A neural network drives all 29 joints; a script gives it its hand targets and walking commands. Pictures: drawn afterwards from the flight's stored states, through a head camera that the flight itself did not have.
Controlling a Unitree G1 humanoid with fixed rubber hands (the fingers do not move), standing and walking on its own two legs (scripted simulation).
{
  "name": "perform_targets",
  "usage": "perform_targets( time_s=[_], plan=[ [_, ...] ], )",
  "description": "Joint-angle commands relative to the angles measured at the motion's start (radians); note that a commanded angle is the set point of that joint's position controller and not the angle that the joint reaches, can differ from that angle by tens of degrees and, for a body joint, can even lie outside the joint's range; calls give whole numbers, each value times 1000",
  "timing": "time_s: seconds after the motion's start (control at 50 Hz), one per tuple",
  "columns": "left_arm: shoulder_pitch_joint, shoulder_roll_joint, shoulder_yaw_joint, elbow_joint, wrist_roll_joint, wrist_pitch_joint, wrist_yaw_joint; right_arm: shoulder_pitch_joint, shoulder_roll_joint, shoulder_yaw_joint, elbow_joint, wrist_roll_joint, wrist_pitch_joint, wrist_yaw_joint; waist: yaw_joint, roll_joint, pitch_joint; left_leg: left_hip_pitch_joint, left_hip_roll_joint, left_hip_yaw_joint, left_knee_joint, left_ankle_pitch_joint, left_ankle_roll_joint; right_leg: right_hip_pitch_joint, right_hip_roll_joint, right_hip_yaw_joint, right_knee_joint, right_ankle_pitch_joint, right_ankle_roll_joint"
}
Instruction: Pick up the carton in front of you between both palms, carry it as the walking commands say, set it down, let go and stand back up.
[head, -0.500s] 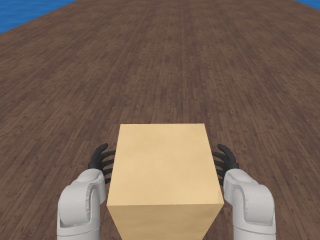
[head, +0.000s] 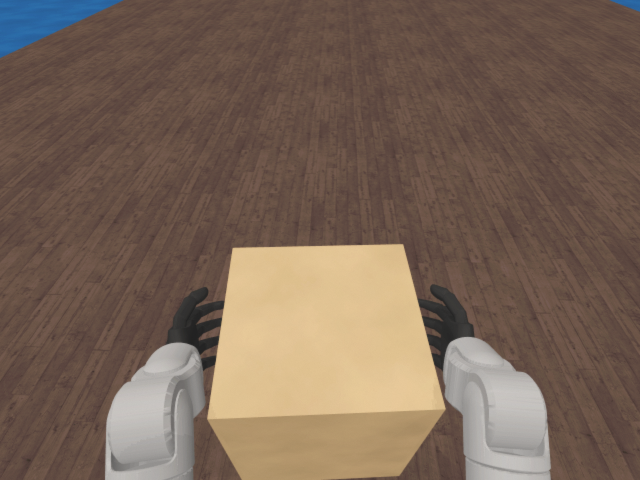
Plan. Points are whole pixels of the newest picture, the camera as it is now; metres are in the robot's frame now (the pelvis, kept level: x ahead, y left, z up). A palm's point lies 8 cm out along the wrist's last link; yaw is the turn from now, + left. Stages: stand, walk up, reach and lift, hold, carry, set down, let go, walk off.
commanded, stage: carry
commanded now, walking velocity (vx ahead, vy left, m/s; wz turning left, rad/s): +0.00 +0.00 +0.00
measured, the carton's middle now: (320, 368) +0.29 +0.00 +0.02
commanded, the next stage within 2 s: none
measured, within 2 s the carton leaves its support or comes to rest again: neither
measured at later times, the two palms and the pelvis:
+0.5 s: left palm (218, 220) +0.50 +0.15 +0.10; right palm (408, 214) +0.50 -0.15 +0.11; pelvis +0.24 +0.00 +0.01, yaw -2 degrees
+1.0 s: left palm (233, 213) +0.54 +0.14 +0.08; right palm (412, 215) +0.53 -0.16 +0.08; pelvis +0.27 +0.00 +0.01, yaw -2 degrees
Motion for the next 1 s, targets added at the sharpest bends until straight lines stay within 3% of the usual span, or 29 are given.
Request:
perform_targets(
  time_s=[0.0,0.02,0.04,0.06,0.1,0.16,0.22,0.28,0.3,0.34,0.36,0.38,0.42,0.52,0.6,0.66,0.76,0.8,0.86,0.9,0.98],
  plan=[
    [-424,-803,-669,47,-402,25,-246,-451,793,678,-28,391,42,247,35,-320,-304,-672,-92,-57,874,-84,-3,807,-373,615,-118,467,-239],
    [-433,-855,-680,39,-417,18,-253,-483,830,692,-48,402,35,248,32,-226,-320,-733,-41,-134,931,-101,21,811,-357,538,-102,591,-243],
    [-458,-886,-692,24,-430,10,-257,-493,867,695,-34,408,27,250,28,-139,-315,-716,-2,-156,914,-85,32,743,-316,415,-78,680,-198],
    [-496,-924,-707,9,-440,1,-258,-506,906,699,-31,408,15,251,28,-107,-301,-674,25,-178,820,-22,39,675,-304,335,-88,679,-161],
    [-517,-967,-707,-19,-444,-17,-263,-522,956,720,-57,412,-8,247,25,-122,-299,-593,28,-153,622,46,34,584,-242,204,-135,552,-96],
    [-474,-973,-709,-22,-442,-29,-271,-472,958,731,-67,398,-22,233,14,-148,-282,-485,-3,-97,397,102,26,502,-200,98,-133,540,-93],
    [-428,-933,-702,-28,-428,-29,-271,-452,932,727,-90,389,-21,228,25,-184,-275,-427,-24,-50,251,235,25,502,-201,62,-113,512,-97],
    [-442,-893,-694,-41,-410,-18,-264,-467,904,725,-94,397,-5,235,17,-132,-242,-292,-8,-27,73,530,25,420,-139,18,-33,245,-38],
    [-441,-881,-690,-29,-400,-10,-262,-457,888,715,-77,393,3,240,16,-84,-235,-226,32,-56,57,592,29,370,-123,24,3,150,-14],
    [-440,-854,-687,0,-384,9,-257,-436,843,686,-28,388,19,250,28,61,-252,-126,184,-176,121,933,73,284,-79,56,43,-156,32],
    [-436,-848,-684,23,-373,15,-255,-435,833,676,-8,388,27,254,25,102,-251,-145,215,-208,119,968,90,278,-58,82,36,-264,40],
    [-431,-859,-686,47,-371,21,-255,-434,851,669,14,384,30,259,26,93,-256,-115,187,-180,147,913,104,267,-64,115,7,-183,35],
    [-472,-872,-704,58,-389,26,-259,-399,874,643,91,367,25,265,15,86,-249,-143,155,-180,162,915,107,313,-80,115,32,-13,47],
    [-546,-926,-727,24,-425,7,-265,-489,936,667,45,402,-1,263,15,68,-285,-113,125,-128,241,1062,109,309,-75,108,56,113,58],
    [-519,-930,-715,20,-423,0,-259,-496,936,685,5,407,-4,251,13,34,-318,-93,121,-130,259,1129,119,333,-59,96,46,136,63],
    [-479,-920,-701,33,-408,-2,-256,-488,923,693,-13,402,-2,247,13,-4,-320,-121,107,-118,271,1072,116,374,-65,97,36,239,63],
    [-447,-917,-694,74,-381,-20,-260,-471,923,711,17,391,-14,253,14,-66,-297,-205,68,-71,259,857,86,438,-91,97,69,459,55],
    [-458,-919,-699,90,-373,-36,-264,-477,927,717,41,385,-30,259,14,-60,-274,-195,64,-64,243,833,80,412,-89,94,67,437,55],
    [-465,-908,-697,139,-349,-75,-269,-469,915,701,105,356,-67,266,14,-16,-237,-168,86,-81,235,890,82,362,-79,100,41,286,56],
    [-458,-886,-678,184,-323,-110,-272,-452,890,667,158,323,-103,270,14,2,-211,-184,96,-92,230,864,82,357,-80,111,14,217,51],
    [-458,-869,-663,214,-299,-181,-274,-433,876,642,197,285,-176,271,12,-13,-213,-226,92,-93,246,736,79,398,-104,121,15,301,34]
  ],
)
